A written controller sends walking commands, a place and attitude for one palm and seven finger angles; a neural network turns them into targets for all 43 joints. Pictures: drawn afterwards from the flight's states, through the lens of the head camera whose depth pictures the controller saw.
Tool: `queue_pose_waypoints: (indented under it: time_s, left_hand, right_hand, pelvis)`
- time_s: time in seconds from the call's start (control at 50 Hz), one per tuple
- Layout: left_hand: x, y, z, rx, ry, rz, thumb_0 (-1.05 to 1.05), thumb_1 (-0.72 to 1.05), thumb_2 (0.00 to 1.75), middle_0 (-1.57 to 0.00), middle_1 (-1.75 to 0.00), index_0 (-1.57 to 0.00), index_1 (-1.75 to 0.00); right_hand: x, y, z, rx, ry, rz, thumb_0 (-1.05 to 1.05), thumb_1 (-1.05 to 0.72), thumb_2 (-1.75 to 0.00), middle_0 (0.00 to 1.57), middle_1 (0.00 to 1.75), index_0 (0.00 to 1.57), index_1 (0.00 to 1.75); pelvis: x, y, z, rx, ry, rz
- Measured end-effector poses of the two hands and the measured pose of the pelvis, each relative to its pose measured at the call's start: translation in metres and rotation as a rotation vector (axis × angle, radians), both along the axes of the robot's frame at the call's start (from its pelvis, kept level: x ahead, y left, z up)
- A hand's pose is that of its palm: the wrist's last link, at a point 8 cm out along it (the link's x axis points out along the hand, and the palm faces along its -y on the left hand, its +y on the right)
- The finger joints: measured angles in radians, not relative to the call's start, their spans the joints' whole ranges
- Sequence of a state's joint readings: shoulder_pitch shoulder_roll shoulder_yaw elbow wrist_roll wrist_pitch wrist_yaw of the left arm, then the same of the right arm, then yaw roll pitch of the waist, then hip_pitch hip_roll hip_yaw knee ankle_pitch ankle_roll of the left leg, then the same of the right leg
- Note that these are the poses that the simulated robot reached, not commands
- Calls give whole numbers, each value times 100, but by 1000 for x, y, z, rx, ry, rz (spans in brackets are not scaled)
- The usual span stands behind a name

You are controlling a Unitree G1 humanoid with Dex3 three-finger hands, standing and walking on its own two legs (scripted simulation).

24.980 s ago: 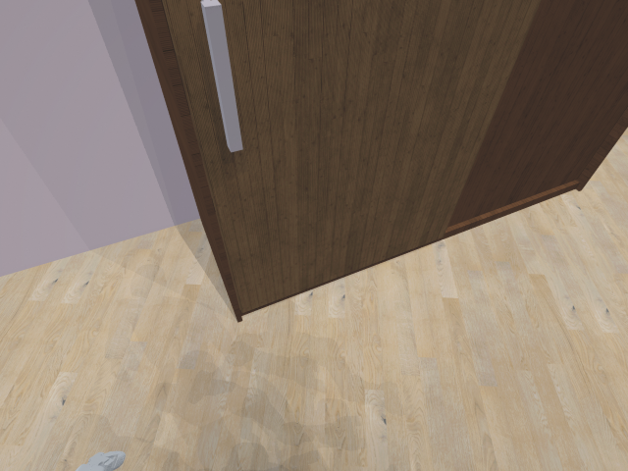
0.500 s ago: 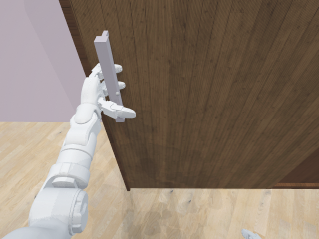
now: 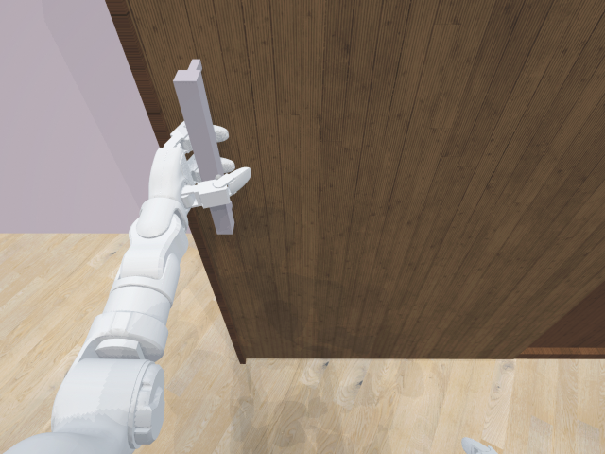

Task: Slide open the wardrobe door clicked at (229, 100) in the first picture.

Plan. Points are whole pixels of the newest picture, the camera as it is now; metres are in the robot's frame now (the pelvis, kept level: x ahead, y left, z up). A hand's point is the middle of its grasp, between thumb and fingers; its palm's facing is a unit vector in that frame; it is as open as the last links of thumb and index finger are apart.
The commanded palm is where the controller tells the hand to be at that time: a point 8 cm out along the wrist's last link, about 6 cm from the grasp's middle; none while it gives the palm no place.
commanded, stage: grip the handle and tug to test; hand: left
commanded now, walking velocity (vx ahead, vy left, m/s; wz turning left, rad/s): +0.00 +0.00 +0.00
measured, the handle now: (212, 157) +0.49 +0.15 +0.14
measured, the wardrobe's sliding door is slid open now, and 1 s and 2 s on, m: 0.00 0.00 0.05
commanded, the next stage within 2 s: tug the door sideways, standing still in 0.92 s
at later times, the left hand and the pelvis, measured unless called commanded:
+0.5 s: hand (219, 177) +0.43 +0.13 +0.15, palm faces +0.00 -1.00 +0.01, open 6.1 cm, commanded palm +0.40 +0.18 +0.15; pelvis +0.01 +0.00 +0.00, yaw +0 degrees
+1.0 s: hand (220, 179) +0.43 +0.12 +0.15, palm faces +0.01 -1.00 +0.01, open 6.2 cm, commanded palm +0.38 +0.18 +0.15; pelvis +0.04 +0.00 +0.01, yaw -3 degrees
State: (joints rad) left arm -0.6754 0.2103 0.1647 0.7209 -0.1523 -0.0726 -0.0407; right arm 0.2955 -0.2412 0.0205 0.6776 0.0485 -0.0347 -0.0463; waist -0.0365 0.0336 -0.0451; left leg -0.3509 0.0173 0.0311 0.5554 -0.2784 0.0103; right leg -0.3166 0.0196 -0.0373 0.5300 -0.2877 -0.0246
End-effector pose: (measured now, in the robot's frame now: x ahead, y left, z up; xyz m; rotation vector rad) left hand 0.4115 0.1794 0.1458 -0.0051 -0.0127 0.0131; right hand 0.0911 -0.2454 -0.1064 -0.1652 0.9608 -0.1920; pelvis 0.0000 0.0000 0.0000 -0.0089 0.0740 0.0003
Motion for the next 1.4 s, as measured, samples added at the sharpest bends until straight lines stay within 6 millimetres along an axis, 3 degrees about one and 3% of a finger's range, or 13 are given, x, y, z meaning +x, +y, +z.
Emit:
queue_pose_waypoints:
  time_s: [0.18,0.86,1.12,1.28,1.4]
  left_hand:
    - [1,0,0,0,0,-4,1,65,79,-38,-134,-37,-133]
    - [-1,-2,0,-15,3,-2,2,69,76,-29,-139,-31,-137]
    - [-2,-2,1,-7,12,-11,2,70,75,-27,-138,-29,-136]
    - [-3,-5,3,3,37,45,3,67,81,-30,-137,-33,-137]
    - [-4,-8,4,17,40,63,2,69,82,-30,-137,-30,-139]
  right_hand:
    - [5,1,1,4,-8,-2,1,-91,-90,20,30,20,30]
    - [26,-1,11,19,-56,-37,1,-91,-90,20,30,20,30]
    - [62,-3,17,10,-76,-23,1,-91,-90,20,30,20,30]
    - [85,7,10,-1,-51,77,1,-91,-90,19,30,20,30]
    - [86,19,6,26,-65,112,1,-91,-90,20,30,20,30]
  pelvis:
    - [4,0,1,1,-1,-5]
    - [22,-1,4,5,-5,-41]
    - [45,-1,6,4,-5,-41]
    - [40,-1,4,3,1,19]
    - [32,-2,3,6,-3,37]
